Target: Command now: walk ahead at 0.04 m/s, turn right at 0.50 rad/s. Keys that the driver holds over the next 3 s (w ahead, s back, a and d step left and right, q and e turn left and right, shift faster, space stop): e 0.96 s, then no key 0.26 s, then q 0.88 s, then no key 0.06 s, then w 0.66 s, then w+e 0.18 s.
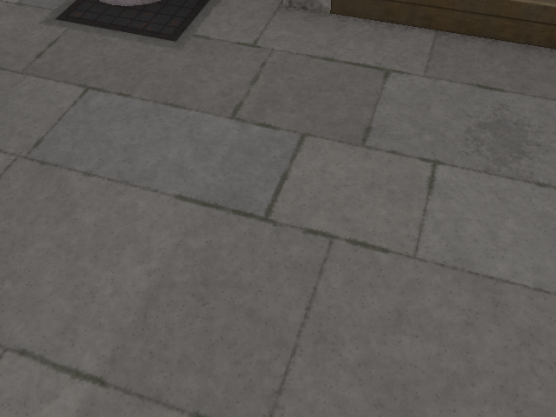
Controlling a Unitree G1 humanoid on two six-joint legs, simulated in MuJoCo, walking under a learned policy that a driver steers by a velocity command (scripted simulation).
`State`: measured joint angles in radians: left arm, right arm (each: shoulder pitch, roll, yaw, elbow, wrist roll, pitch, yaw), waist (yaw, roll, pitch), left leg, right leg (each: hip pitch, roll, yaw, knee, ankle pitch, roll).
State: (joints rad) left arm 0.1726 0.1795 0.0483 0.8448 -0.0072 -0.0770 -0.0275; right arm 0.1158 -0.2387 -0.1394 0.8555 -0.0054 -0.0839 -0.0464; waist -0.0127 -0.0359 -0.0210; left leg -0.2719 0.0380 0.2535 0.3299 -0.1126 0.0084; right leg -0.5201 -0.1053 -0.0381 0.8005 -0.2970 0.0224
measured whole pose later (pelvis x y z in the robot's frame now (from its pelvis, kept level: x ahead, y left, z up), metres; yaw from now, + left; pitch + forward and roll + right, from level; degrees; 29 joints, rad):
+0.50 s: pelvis -0.01 -0.01 -0.02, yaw -17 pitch +3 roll +1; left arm 0.14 0.25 0.09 0.61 -0.02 0.04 0.05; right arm 0.08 -0.22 -0.07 0.75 0.01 -0.02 -0.04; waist 0.01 -0.04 -0.01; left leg -0.34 -0.03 -0.04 0.57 -0.29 0.00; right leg -0.48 0.12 0.15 0.61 -0.21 -0.04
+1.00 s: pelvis -0.06 -0.04 -0.01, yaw -35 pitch +3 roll +2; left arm 0.18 0.26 0.06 0.57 0.00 0.02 0.00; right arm 0.14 -0.30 -0.10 0.71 -0.01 0.00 -0.06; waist -0.01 0.03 0.03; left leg -0.56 0.05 0.00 1.14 -0.46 -0.06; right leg -0.38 0.02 0.03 0.58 -0.25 -0.04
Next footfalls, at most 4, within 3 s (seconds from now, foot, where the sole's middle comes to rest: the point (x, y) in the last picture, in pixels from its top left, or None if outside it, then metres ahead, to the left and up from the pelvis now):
0.04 right None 0.08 -0.12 -0.78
0.48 left None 0.07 0.10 -0.78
0.86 right None -0.06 -0.15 -0.78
1.32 left None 0.05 0.05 -0.78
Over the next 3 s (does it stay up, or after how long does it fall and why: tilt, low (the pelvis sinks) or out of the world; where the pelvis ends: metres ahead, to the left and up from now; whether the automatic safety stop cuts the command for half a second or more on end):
stays up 0.24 -0.06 -0.02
